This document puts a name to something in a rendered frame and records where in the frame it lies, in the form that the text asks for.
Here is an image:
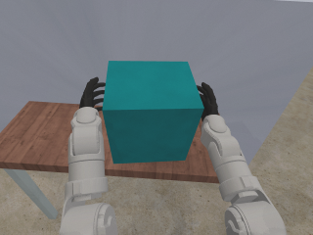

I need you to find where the robot right upper arm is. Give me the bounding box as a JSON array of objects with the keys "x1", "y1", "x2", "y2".
[{"x1": 224, "y1": 201, "x2": 287, "y2": 235}]

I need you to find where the table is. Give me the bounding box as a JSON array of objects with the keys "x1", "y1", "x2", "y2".
[{"x1": 0, "y1": 101, "x2": 220, "y2": 219}]

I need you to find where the left robot hand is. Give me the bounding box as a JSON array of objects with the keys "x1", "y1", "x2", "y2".
[{"x1": 79, "y1": 76, "x2": 106, "y2": 112}]

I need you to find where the carton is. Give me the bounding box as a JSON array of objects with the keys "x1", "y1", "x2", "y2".
[{"x1": 102, "y1": 61, "x2": 204, "y2": 165}]

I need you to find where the right robot hand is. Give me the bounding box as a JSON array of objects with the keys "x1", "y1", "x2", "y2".
[{"x1": 197, "y1": 82, "x2": 219, "y2": 121}]

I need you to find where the robot left upper arm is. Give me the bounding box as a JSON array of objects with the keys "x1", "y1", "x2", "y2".
[{"x1": 60, "y1": 202, "x2": 118, "y2": 235}]

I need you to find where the right robot forearm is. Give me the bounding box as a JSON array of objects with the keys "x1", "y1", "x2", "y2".
[{"x1": 201, "y1": 115, "x2": 287, "y2": 235}]

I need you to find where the left robot forearm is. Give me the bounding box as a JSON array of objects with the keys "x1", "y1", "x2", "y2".
[{"x1": 59, "y1": 107, "x2": 109, "y2": 235}]

